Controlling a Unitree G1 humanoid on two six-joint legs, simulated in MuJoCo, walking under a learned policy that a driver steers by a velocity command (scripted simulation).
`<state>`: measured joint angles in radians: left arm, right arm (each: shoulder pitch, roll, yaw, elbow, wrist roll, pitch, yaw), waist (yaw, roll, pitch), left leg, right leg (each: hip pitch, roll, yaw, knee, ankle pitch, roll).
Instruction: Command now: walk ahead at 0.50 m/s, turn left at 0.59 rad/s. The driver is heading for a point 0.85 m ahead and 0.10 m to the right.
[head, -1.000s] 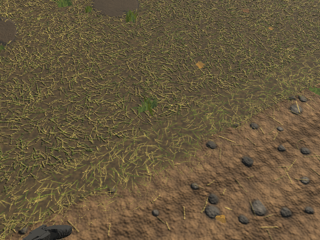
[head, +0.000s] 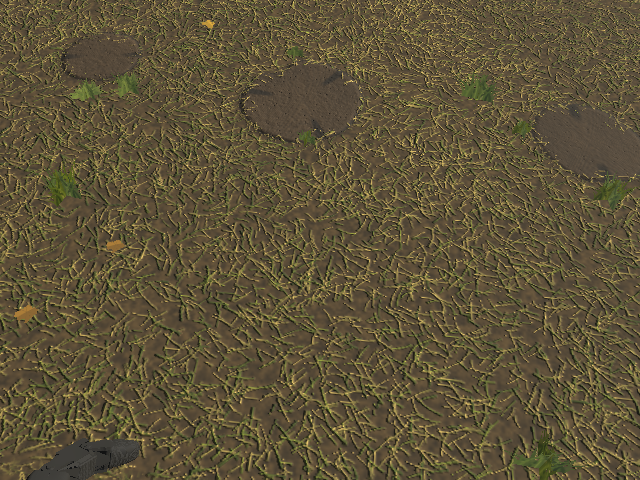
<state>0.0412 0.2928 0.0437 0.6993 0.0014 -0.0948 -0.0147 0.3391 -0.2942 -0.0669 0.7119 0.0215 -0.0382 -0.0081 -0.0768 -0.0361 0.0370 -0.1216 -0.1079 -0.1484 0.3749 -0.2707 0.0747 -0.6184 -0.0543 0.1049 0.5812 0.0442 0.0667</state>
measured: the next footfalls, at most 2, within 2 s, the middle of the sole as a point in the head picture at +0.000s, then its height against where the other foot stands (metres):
right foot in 0.10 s outside the picture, level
left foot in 0.60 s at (228, 478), level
